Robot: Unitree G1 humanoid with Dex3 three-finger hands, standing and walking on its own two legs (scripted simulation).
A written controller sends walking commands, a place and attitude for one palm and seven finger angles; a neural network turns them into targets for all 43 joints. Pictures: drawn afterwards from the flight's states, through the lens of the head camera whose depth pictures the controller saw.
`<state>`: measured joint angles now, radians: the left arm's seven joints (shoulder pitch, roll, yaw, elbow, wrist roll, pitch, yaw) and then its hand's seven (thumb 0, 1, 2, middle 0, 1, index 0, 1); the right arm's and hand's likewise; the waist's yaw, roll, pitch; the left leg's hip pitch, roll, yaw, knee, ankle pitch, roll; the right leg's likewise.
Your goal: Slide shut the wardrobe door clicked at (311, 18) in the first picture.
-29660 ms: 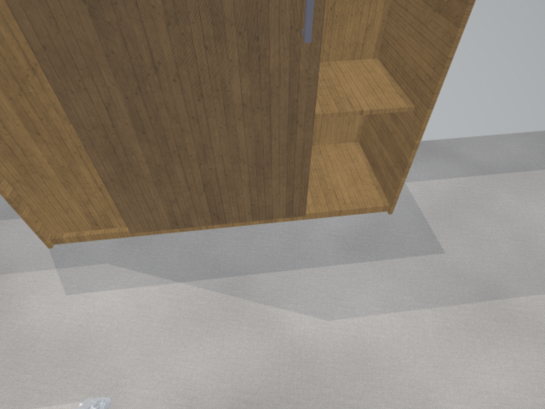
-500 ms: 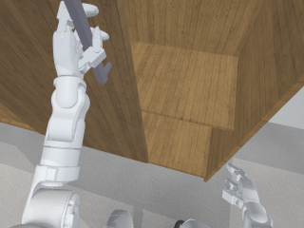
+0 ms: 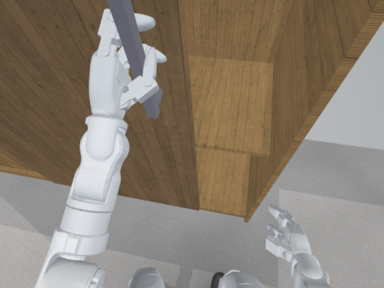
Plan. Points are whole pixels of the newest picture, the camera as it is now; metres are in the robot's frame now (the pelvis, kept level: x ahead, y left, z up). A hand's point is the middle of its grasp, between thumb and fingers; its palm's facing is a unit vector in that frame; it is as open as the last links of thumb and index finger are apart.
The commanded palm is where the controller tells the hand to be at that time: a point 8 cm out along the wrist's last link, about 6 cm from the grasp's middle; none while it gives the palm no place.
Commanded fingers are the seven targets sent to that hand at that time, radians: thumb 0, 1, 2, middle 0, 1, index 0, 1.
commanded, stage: step sideways, sliding the door along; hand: left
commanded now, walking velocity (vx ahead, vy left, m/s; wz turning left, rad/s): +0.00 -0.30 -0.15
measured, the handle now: (141, 49) +0.41 +0.12 +0.24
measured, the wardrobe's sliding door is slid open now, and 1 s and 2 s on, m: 0.23 0.02 0.00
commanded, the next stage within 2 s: stop walking and hold the door there in 1.28 s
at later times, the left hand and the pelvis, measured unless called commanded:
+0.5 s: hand (231, 89) +0.36 -0.01 +0.23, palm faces +0.03 -0.99 -0.15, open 6.2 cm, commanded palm +0.34 +0.03 +0.24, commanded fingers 0.00 0.90 0.90 -0.45 -1.40 -0.45 -1.40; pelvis -0.06 -0.09 +0.00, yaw -8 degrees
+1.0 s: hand (317, 94) +0.35 -0.12 +0.23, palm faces +0.20 -0.98 -0.05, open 6.2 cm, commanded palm +0.32 -0.14 +0.24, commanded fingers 0.00 0.90 0.90 -0.45 -1.40 -0.45 -1.40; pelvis -0.08 -0.28 +0.00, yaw -3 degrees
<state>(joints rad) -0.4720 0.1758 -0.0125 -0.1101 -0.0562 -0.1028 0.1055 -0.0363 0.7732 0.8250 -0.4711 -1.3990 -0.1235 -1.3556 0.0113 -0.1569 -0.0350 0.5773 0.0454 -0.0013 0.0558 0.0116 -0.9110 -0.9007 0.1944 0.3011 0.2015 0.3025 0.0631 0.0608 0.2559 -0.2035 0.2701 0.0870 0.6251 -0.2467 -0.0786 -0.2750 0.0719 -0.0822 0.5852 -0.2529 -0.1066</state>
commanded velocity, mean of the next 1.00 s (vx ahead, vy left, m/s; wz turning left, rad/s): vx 0.23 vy -0.30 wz -0.02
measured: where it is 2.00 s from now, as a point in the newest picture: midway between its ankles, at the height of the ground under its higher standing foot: outside the picture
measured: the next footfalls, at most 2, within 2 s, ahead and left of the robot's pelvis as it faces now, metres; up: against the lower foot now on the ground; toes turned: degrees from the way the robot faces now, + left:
left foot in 0.50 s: -0.01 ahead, +0.06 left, +0.00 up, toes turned +3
right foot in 0.68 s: +0.00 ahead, -0.29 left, +0.00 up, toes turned -3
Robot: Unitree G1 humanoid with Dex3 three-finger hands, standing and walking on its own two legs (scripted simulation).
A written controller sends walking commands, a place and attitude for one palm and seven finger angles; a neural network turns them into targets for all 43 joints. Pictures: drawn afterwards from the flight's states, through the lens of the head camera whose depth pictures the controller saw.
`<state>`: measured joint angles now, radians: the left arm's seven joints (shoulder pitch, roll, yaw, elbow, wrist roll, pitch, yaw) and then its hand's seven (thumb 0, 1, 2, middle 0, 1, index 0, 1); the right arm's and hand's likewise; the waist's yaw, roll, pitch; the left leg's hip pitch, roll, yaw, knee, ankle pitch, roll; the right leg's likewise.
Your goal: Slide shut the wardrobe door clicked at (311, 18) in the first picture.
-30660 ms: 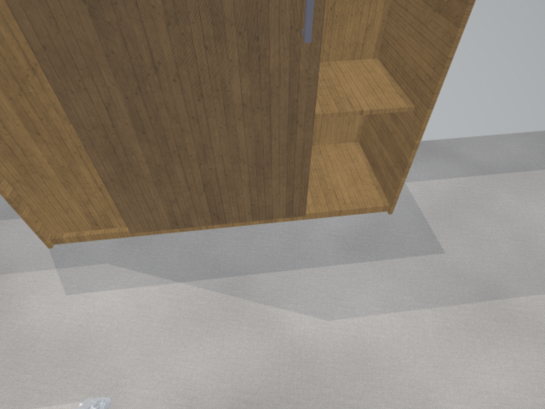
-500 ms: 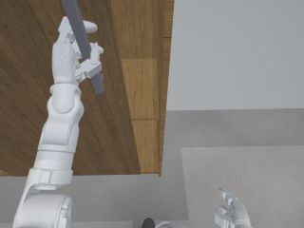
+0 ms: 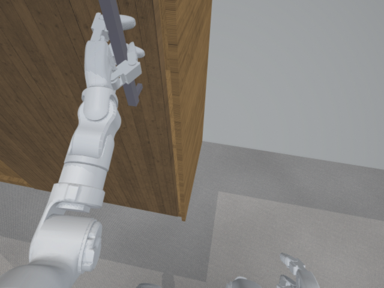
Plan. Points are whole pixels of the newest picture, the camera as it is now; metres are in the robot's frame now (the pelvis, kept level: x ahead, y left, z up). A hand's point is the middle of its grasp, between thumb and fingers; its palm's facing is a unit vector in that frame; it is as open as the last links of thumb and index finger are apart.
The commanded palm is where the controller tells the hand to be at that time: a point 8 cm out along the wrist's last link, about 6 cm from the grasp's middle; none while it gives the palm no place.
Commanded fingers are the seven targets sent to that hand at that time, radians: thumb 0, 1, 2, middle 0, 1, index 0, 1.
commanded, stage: step sideways, sliding the door along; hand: left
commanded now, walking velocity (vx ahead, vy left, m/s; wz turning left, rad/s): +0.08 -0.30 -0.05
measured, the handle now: (124, 45) +0.46 +0.22 +0.24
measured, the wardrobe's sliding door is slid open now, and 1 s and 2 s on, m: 0.02 0.00 0.00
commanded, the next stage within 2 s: stop walking and hold the door there in 0.28 s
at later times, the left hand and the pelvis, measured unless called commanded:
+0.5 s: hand (146, 64) +0.43 +0.17 +0.22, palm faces +0.61 -0.77 -0.18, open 6.9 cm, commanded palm +0.38 +0.19 +0.22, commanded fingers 0.00 0.90 0.90 -0.45 -1.40 -0.45 -1.40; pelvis +0.08 -0.15 +0.01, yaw +4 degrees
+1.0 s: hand (143, 64) +0.43 +0.17 +0.23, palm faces +0.52 -0.83 -0.17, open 6.7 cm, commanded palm +0.38 +0.20 +0.22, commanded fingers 0.00 0.90 0.90 -0.45 -1.40 -0.45 -1.40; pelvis +0.07 -0.11 +0.01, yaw -2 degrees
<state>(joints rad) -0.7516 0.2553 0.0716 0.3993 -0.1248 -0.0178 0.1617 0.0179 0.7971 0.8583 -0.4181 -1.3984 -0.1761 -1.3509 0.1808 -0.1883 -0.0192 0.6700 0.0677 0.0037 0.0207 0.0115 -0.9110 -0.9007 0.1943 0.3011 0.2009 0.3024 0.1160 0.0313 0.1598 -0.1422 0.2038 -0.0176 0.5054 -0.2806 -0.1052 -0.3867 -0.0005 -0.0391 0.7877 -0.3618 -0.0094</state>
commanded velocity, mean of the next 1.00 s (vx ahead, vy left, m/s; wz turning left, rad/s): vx -0.11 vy -0.04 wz -0.04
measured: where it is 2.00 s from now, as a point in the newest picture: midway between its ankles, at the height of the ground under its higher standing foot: outside the picture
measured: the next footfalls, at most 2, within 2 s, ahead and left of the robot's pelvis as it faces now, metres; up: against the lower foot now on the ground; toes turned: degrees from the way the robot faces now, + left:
right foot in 0.06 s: +0.14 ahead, -0.20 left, +0.00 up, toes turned +1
left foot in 0.20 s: +0.05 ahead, +0.14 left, +0.00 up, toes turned +7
